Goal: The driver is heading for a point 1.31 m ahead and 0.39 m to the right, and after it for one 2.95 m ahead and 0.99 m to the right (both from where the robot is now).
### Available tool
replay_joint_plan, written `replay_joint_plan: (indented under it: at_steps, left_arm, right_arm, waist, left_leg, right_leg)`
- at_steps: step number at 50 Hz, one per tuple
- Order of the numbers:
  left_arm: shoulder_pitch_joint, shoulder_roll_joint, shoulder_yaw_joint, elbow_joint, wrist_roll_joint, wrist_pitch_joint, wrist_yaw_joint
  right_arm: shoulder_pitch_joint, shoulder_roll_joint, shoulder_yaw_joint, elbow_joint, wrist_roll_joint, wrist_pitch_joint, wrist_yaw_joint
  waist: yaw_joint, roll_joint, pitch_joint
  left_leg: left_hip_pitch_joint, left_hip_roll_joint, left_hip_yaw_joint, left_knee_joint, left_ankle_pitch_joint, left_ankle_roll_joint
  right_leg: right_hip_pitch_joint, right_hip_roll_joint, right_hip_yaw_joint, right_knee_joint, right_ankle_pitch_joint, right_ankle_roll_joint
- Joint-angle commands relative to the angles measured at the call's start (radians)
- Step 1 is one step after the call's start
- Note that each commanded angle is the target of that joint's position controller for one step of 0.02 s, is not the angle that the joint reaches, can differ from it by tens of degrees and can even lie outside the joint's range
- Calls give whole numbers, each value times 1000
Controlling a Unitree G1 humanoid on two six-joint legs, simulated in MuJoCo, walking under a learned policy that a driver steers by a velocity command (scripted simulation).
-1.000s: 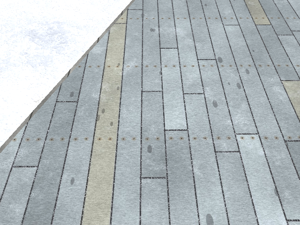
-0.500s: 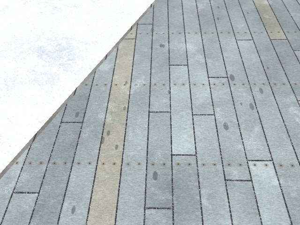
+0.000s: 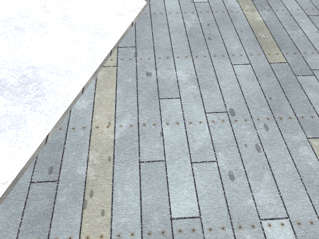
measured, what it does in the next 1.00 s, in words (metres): walks ahead, turning right: right foot, then left foot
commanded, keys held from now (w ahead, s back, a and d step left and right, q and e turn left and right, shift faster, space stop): w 0.04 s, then w+e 0.94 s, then e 0.02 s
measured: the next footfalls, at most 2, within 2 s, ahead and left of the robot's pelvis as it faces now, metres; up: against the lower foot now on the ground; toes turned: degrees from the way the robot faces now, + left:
right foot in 0.28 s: +0.33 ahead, -0.16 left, +0.00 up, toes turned -7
left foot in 0.78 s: +0.65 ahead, -0.03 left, +0.00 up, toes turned -24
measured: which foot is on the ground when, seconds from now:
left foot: down 0.00-0.30, up 0.32-0.76, down 0.78-1.00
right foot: up 0.00-0.26, down 0.28-0.78, up 0.80-1.00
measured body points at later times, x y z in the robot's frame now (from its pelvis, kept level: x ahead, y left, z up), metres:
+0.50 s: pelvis +0.29 -0.09 +0.00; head +0.31 -0.11 +0.45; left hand +0.39 +0.16 -0.12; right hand +0.38 -0.37 -0.12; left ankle +0.37 +0.09 -0.67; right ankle +0.29 -0.15 -0.75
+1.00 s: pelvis +0.56 -0.10 +0.00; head +0.59 -0.10 +0.45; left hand +0.81 +0.09 -0.11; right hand +0.51 -0.38 -0.11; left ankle +0.61 -0.01 -0.75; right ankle +0.52 -0.25 -0.66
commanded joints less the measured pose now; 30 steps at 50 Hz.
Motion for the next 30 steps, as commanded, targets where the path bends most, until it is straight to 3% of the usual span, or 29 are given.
replay_joint_plan:
  at_steps: [1,5,9,11,12,13,14,15,16,17,18,19,21,23,26,30]
  left_arm:
    - [-24,26,3,-51,4,-5,-4]
    - [-151,20,-6,-83,-11,-7,-24]
    - [-230,32,-8,-135,-19,-9,-54]
    - [-200,52,0,-147,-19,-13,-68]
    - [-131,75,13,-136,-15,-13,-71]
    - [23,113,39,-92,-15,-12,-70]
    - [210,196,73,-50,-13,-8,-62]
    - [306,304,98,-38,-8,-4,-58]
    - [317,219,73,-37,-4,-3,-56]
    - [255,172,60,-51,-2,-4,-52]
    - [159,146,51,-81,-2,-4,-50]
    - [93,119,42,-105,2,-2,-53]
    - [52,93,33,-123,9,-2,-53]
    - [81,121,41,-121,1,-6,-43]
    - [152,154,52,-109,-6,-2,-18]
    - [207,160,55,-100,-12,7,-6]
  right_arm:
    - [-28,-144,-23,-62,6,-10,-20]
    - [42,-174,-29,-39,16,-3,-26]
    - [79,-172,-35,-12,13,15,-29]
    - [46,-191,-42,-22,11,26,-32]
    - [22,-202,-44,-32,10,32,-34]
    - [3,-193,-40,-44,4,41,-37]
    - [-1,-178,-30,-76,-9,40,-44]
    - [93,-54,14,-107,-21,10,-24]
    - [69,-104,4,-93,-1,-33,-10]
    - [-40,-181,-16,-138,33,-58,-3]
    - [-105,-185,-17,-160,34,-67,-9]
    - [-130,-181,-24,-164,17,-64,-18]
    - [-108,-161,-33,-179,3,-33,-27]
    - [-115,-135,-34,-194,-9,-12,-33]
    - [-247,-124,-33,-246,-13,-4,-41]
    - [-390,-105,-26,-294,1,-14,-31]
  waist:
    - [29,76,70]
    - [-21,88,81]
    - [-34,88,102]
    - [0,107,72]
    - [42,124,20]
    - [117,115,-66]
    - [183,46,-174]
    - [138,-213,-306]
    - [152,-165,-371]
    - [147,-130,-226]
    - [115,-28,-141]
    - [77,48,-86]
    - [20,22,-57]
    - [10,6,-37]
    - [45,-3,5]
    - [97,-46,22]
  left_leg:
    - [-85,269,-169,-148,166,148]
    - [26,284,-116,-137,135,119]
    - [207,353,-90,-67,184,97]
    - [241,360,-53,22,388,73]
    - [232,350,-25,117,578,58]
    - [191,307,21,308,720,32]
    - [-15,260,62,598,585,-10]
    - [-484,64,43,1009,-26,-85]
    - [-627,49,-146,1137,-373,-58]
    - [-709,104,-168,1158,-306,-31]
    - [-682,152,-156,1099,-214,-24]
    - [-626,184,-147,1019,-162,-31]
    - [-508,215,-151,910,-129,-51]
    - [-490,204,-129,828,-88,-84]
    - [-525,176,-119,606,73,-120]
    - [-447,119,-114,341,251,-115]
  right_leg:
    - [12,-5,-9,-200,168,14]
    - [40,35,-48,-386,234,12]
    - [-25,51,-40,-446,112,-37]
    - [54,87,-73,-462,14,-73]
    - [174,126,-108,-467,-5,-94]
    - [372,177,-139,-493,15,-121]
    - [672,90,21,-492,48,-174]
    - [1074,-159,553,-581,-125,-362]
    - [1142,-205,766,-724,-168,-366]
    - [1036,-165,621,-729,-117,-303]
    - [876,-126,478,-740,-10,-272]
    - [728,-90,384,-762,93,-255]
    - [575,-34,299,-806,176,-242]
    - [502,-10,242,-827,234,-253]
    - [474,17,210,-841,207,-237]
    - [465,47,210,-822,70,-185]
Velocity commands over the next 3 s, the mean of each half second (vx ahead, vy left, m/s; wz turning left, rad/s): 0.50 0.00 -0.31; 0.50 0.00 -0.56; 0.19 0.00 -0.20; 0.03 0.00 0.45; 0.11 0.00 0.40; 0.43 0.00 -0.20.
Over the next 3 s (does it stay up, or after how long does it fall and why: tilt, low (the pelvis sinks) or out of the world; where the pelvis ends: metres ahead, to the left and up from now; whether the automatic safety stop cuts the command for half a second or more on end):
stays up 0.93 -0.19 -0.02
